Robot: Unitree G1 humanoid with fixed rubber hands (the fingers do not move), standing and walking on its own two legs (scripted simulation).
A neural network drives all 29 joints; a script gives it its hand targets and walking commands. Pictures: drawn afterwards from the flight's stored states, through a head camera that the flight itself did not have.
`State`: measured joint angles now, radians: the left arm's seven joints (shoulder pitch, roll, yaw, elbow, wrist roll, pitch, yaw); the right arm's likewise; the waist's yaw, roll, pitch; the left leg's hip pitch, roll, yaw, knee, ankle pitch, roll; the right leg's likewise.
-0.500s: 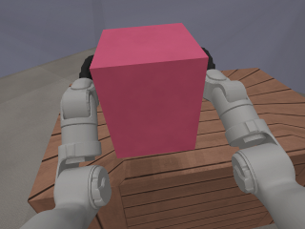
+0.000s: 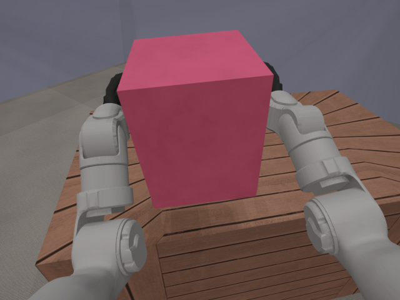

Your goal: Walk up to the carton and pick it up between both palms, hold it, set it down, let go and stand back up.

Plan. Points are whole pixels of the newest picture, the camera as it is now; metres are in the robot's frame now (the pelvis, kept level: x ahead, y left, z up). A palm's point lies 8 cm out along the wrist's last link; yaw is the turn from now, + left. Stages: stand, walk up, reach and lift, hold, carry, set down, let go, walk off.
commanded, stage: hold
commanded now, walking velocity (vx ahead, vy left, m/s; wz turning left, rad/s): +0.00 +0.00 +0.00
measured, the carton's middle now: (196, 119) +0.37 +0.01 +0.24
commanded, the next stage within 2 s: none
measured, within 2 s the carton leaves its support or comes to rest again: neither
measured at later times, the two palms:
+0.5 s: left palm (115, 110) +0.37 +0.15 +0.26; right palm (270, 99) +0.38 -0.14 +0.27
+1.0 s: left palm (115, 110) +0.37 +0.15 +0.27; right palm (271, 98) +0.38 -0.14 +0.27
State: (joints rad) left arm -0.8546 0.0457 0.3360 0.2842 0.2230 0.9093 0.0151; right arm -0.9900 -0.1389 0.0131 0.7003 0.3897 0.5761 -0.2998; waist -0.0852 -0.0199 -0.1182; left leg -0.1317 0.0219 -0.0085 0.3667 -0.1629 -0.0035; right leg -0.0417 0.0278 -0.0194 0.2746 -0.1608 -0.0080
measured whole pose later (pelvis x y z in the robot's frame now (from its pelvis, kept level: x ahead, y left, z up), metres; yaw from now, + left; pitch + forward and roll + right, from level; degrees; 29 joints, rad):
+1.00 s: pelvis +0.00 +0.00 +0.00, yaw +0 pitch -4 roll -1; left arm -0.87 0.05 0.34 0.32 0.22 0.90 0.02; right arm -1.01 -0.14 0.02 0.72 0.39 0.59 -0.30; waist -0.09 -0.01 -0.13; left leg -0.14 0.02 -0.02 0.36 -0.16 0.00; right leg -0.05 0.03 -0.01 0.27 -0.16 -0.01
